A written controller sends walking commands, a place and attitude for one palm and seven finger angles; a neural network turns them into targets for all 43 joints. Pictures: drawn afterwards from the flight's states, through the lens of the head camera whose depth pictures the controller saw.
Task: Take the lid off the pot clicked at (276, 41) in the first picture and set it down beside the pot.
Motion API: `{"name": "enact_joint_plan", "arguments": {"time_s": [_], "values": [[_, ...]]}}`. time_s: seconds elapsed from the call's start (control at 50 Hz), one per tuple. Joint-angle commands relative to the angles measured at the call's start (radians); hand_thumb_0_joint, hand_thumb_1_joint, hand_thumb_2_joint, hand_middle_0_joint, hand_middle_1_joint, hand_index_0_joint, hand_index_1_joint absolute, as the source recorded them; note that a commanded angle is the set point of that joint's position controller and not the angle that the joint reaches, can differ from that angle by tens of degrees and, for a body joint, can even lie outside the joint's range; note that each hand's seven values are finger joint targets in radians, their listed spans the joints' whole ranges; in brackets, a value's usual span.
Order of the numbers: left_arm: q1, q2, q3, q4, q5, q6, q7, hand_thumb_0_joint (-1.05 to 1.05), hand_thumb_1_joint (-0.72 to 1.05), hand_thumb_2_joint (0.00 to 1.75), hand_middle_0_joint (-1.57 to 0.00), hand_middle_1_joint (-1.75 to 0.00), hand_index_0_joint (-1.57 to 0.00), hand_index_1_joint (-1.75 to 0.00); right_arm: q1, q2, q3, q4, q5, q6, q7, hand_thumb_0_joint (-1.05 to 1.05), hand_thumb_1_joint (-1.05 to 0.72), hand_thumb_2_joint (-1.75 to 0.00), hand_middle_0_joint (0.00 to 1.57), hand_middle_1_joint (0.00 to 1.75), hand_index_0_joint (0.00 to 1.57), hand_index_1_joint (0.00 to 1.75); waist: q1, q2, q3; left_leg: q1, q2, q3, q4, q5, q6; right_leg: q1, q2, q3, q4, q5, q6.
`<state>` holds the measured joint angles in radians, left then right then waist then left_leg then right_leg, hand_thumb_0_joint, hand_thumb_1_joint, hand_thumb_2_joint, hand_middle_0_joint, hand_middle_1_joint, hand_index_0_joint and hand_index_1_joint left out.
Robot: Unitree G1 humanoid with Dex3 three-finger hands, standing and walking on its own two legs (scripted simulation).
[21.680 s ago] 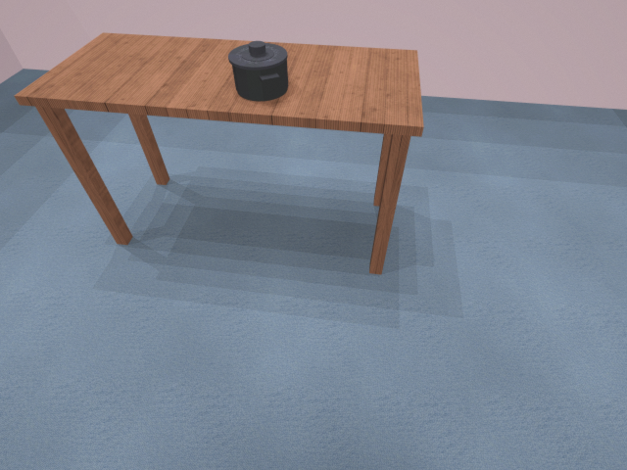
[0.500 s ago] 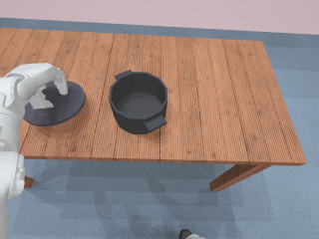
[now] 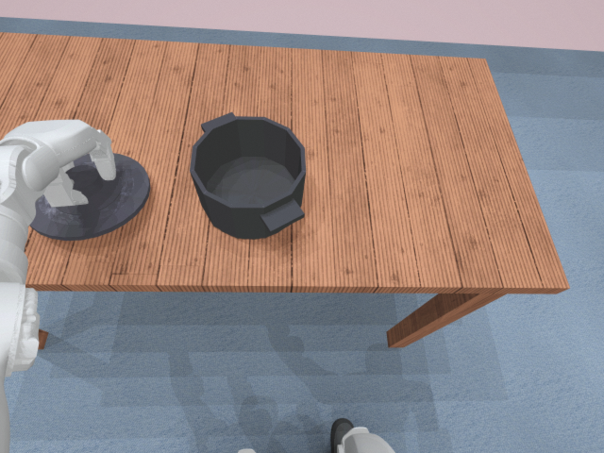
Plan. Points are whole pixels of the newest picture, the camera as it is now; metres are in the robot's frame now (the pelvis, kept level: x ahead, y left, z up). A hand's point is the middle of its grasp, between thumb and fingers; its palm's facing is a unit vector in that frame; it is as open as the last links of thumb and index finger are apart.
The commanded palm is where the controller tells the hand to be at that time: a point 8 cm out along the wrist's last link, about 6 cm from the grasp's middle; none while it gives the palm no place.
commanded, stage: open the fingers wide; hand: left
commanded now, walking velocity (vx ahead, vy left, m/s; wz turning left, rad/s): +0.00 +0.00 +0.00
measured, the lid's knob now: (82, 181) +0.49 +0.29 -0.01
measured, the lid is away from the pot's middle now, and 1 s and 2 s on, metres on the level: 0.24 0.24 0.24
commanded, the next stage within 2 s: raise the empty hand in 1.20 s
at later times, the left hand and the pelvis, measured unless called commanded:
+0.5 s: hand (66, 208) +0.43 +0.29 +0.02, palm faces -0.52 -0.05 -0.85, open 7.5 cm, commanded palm +0.48 +0.28 +0.08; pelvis -0.02 -0.02 +0.00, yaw +0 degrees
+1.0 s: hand (77, 188) +0.45 +0.28 +0.03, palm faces -0.52 -0.04 -0.85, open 10.2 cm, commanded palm +0.49 +0.28 +0.08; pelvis -0.02 -0.02 -0.02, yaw -1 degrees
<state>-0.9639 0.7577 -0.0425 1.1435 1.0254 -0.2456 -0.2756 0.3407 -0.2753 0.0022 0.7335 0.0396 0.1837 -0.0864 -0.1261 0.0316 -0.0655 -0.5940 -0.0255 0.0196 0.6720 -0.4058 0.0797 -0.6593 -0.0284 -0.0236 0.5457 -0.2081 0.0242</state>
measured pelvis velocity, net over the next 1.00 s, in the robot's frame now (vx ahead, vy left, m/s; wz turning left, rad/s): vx -0.02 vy -0.02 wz -0.01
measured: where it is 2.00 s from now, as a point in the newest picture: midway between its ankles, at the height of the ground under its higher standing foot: outside the picture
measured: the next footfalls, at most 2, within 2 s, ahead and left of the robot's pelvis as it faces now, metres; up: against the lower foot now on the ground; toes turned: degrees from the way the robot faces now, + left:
none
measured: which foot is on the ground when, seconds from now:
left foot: down 0.00-1.00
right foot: down 0.00-1.00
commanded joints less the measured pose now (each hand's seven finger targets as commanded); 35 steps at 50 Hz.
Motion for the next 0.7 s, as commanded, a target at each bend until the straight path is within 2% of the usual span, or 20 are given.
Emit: {"name": "enact_joint_plan", "arguments": {"time_s": [0.0,0.04,0.06,0.08,0.1,0.12,0.14,0.16,0.2,0.22,0.24,0.28,0.32,0.36,0.38,0.44,0.5,0.58,0.66,0.68], "values": [[-0.541,0.351,0.130,-0.242,-0.028,-0.016,0.042,0.00,0.67,0.93,-0.85,-1.04,-0.87,-1.04,0.182,-0.202,-0.067,-0.008,-0.006,-0.002,-0.007,0.00,-0.90,-0.90,0.20,0.30,0.20,0.30,-0.014,0.210,-0.538,0.472,0.054,-0.082,0.036,0.995,-0.095,0.067,0.071,-0.054,0.049,0.307,-0.075],[-0.517,0.444,0.188,-0.211,-0.015,-0.012,0.057,0.00,0.67,0.93,-0.85,-1.04,-0.87,-1.04,0.176,-0.197,-0.053,-0.033,-0.003,0.002,-0.015,0.00,-0.90,-0.90,0.20,0.30,0.20,0.30,-0.010,0.147,-0.570,0.352,0.030,-0.061,0.028,0.811,-0.066,0.180,0.061,-0.033,0.049,0.327,-0.072],[-0.503,0.385,0.139,-0.173,-0.019,-0.005,0.061,0.00,0.67,0.93,-0.85,-1.04,-0.87,-1.04,0.168,-0.190,-0.047,-0.039,0.000,0.001,-0.018,0.00,-0.90,-0.90,0.20,0.30,0.20,0.30,-0.021,0.108,-0.537,0.286,0.022,-0.051,0.017,0.716,-0.054,0.193,0.060,-0.033,0.049,0.316,-0.071],[-0.286,0.280,0.134,-0.166,-0.041,-0.012,0.059,0.00,0.67,0.93,-0.85,-1.04,-0.87,-1.04,0.154,-0.170,-0.062,-0.071,-0.001,-0.001,-0.001,0.00,-0.90,-0.90,0.20,0.30,0.20,0.30,0.036,0.116,-0.548,0.302,0.020,-0.058,0.004,0.783,-0.065,0.223,0.056,-0.044,0.053,0.335,-0.080],[-0.275,0.253,0.125,-0.224,-0.048,-0.032,0.059,0.00,0.66,0.92,-0.84,-1.04,-0.85,-1.04,0.144,-0.181,-0.069,-0.063,-0.009,0.004,0.008,0.00,-0.90,-0.90,0.20,0.30,0.20,0.30,0.034,0.153,-0.550,0.356,0.032,-0.058,0.012,0.865,-0.081,0.181,0.060,-0.045,0.055,0.355,-0.085],[-0.296,0.273,0.137,-0.267,-0.041,-0.040,0.061,0.00,0.64,0.90,-0.82,-1.04,-0.84,-1.04,0.144,-0.183,-0.072,-0.057,-0.011,0.019,0.014,0.00,-0.90,-0.90,0.20,0.30,0.20,0.30,0.038,0.191,-0.561,0.406,0.041,-0.074,0.023,0.949,-0.098,0.143,0.066,-0.052,0.063,0.349,-0.086],[-0.340,0.270,0.127,-0.296,-0.037,-0.038,0.063,0.00,0.63,0.88,-0.81,-1.04,-0.82,-1.04,0.140,-0.181,-0.076,-0.055,-0.014,0.030,0.019,0.00,-0.90,-0.90,0.20,0.30,0.20,0.30,0.029,0.196,-0.559,0.431,0.046,-0.077,0.029,0.972,-0.101,0.117,0.072,-0.052,0.059,0.337,-0.085],[-0.378,0.304,0.141,-0.307,-0.032,-0.033,0.070,0.00,0.62,0.86,-0.79,-1.04,-0.81,-1.04,0.144,-0.183,-0.078,-0.051,-0.013,0.037,0.020,0.00,-0.90,-0.90,0.20,0.30,0.20,0.30,0.019,0.176,-0.557,0.418,0.044,-0.069,0.032,0.936,-0.091,0.127,0.072,-0.048,0.052,0.335,-0.083],[-0.433,0.447,0.223,-0.292,-0.021,-0.021,0.095,0.00,0.59,0.83,-0.76,-1.04,-0.78,-1.04,0.141,-0.194,-0.064,-0.055,-0.004,0.044,0.012,0.00,-0.90,-0.90,0.20,0.30,0.20,0.30,0.018,0.122,-0.538,0.310,0.026,-0.050,0.013,0.759,-0.063,0.204,0.063,-0.029,0.048,0.334,-0.082],[-0.447,0.459,0.221,-0.290,-0.014,-0.013,0.107,0.00,0.58,0.82,-0.75,-1.04,-0.76,-1.04,0.140,-0.188,-0.059,-0.066,-0.003,0.040,0.007,0.00,-0.90,-0.90,0.20,0.30,0.20,0.30,0.014,0.124,-0.544,0.275,0.015,-0.042,-0.003,0.690,-0.050,0.247,0.060,-0.019,0.046,0.340,-0.080],[-0.430,0.443,0.209,-0.266,-0.014,-0.011,0.117,0.00,0.57,0.80,-0.73,-1.04,-0.75,-1.04,0.142,-0.184,-0.055,-0.067,0.002,0.033,0.002,0.00,-0.90,-0.90,0.20,0.30,0.20,0.30,0.012,0.104,-0.527,0.257,0.013,-0.042,-0.009,0.672,-0.045,0.253,0.057,-0.024,0.049,0.340,-0.079],[-0.397,0.383,0.175,-0.253,-0.014,-0.012,0.121,0.00,0.54,0.78,-0.70,-1.04,-0.72,-1.04,0.144,-0.182,-0.059,-0.058,0.002,0.023,0.003,0.00,-0.90,-0.90,0.20,0.30,0.20,0.30,0.013,0.159,-0.500,0.307,0.023,-0.047,-0.004,0.740,-0.060,0.186,0.061,-0.040,0.053,0.321,-0.081],[-0.388,0.371,0.167,-0.257,-0.015,-0.015,0.112,0.00,0.51,0.75,-0.68,-1.03,-0.69,-1.03,0.140,-0.182,-0.061,-0.058,0.002,0.025,0.005,0.00,-0.90,-0.90,0.20,0.30,0.20,0.30,0.014,0.185,-0.516,0.351,0.029,-0.048,0.009,0.783,-0.070,0.159,0.062,-0.040,0.052,0.310,-0.080],[-0.384,0.344,0.135,-0.215,-0.028,-0.008,0.098,0.00,0.48,0.73,-0.65,-1.03,-0.66,-1.03,0.132,-0.184,-0.055,-0.061,0.008,0.025,0.005,0.00,-0.90,-0.90,0.20,0.30,0.20,0.30,0.001,0.128,-0.473,0.290,0.024,-0.034,0.008,0.680,-0.052,0.166,0.061,-0.036,0.045,0.287,-0.074],[-0.390,0.342,0.125,-0.199,-0.032,-0.005,0.090,0.00,0.47,0.71,-0.63,-1.03,-0.64,-1.03,0.133,-0.186,-0.053,-0.064,0.010,0.022,0.003,0.00,-0.90,-0.90,0.20,0.30,0.20,0.30,-0.005,0.106,-0.460,0.257,0.018,-0.029,0.002,0.610,-0.042,0.175,0.060,-0.034,0.043,0.268,-0.073],[-0.461,0.331,0.094,-0.236,-0.035,-0.015,0.063,0.00,0.42,0.68,-0.59,-1.02,-0.60,-1.02,0.135,-0.190,-0.050,-0.057,0.014,0.013,-0.011,0.00,-0.90,-0.90,0.20,0.30,0.20,0.30,-0.020,0.138,-0.467,0.275,0.020,-0.028,0.001,0.567,-0.036,0.145,0.058,-0.035,0.046,0.232,-0.074],[-0.463,0.374,0.124,-0.262,-0.047,-0.040,0.043,0.00,0.38,0.63,-0.55,-1.02,-0.55,-1.02,0.136,-0.194,-0.047,-0.061,0.018,0.001,-0.025,0.00,-0.90,-0.90,0.20,0.30,0.20,0.30,-0.018,0.135,-0.499,0.288,0.021,-0.031,0.015,0.579,-0.034,0.148,0.057,-0.035,0.057,0.231,-0.073],[-0.402,0.337,0.099,-0.176,-0.060,-0.039,0.028,0.00,0.34,0.55,-0.48,-1.03,-0.49,-1.03,0.135,-0.193,-0.038,-0.064,0.025,-0.005,-0.031,0.00,-0.90,-0.90,0.20,0.30,0.20,0.30,-0.021,0.097,-0.439,0.202,0.014,-0.021,0.024,0.508,-0.028,0.130,0.059,-0.038,0.071,0.204,-0.071],[-0.393,0.320,0.071,-0.119,-0.047,-0.029,0.022,0.00,0.29,0.48,-0.42,-1.03,-0.43,-1.03,0.133,-0.200,-0.033,-0.068,0.031,0.000,-0.024,0.00,-0.90,-0.90,0.20,0.30,0.20,0.30,-0.025,0.069,-0.389,0.135,0.010,-0.016,0.033,0.443,-0.028,0.091,0.062,-0.040,0.082,0.166,-0.071],[-0.422,0.313,0.058,-0.145,-0.041,-0.026,0.019,0.00,0.28,0.47,-0.41,-1.02,-0.41,-1.02,0.136,-0.202,-0.034,-0.068,0.029,0.003,-0.022,0.00,-0.90,-0.90,0.20,0.30,0.20,0.30,-0.024,0.094,-0.408,0.141,0.010,-0.016,0.033,0.437,-0.029,0.090,0.062,-0.039,0.085,0.160,-0.072]]}}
